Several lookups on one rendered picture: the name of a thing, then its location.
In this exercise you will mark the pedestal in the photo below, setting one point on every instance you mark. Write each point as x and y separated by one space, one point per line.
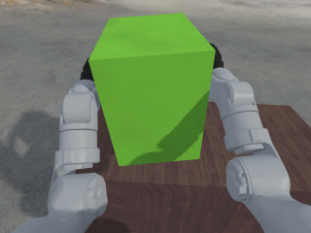
190 196

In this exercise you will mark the robot left upper arm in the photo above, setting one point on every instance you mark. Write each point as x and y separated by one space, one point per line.
75 200

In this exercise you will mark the carton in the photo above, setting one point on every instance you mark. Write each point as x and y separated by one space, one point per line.
153 76

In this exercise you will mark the right robot hand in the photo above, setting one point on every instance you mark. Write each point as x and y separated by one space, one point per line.
218 63

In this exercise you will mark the robot right upper arm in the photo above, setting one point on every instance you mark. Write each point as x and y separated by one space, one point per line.
261 183

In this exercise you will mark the right robot forearm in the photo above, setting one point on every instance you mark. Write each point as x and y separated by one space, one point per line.
244 133

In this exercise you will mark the left robot forearm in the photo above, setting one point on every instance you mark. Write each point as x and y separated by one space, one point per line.
78 126

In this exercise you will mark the left robot hand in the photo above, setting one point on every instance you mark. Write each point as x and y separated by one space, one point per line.
86 74

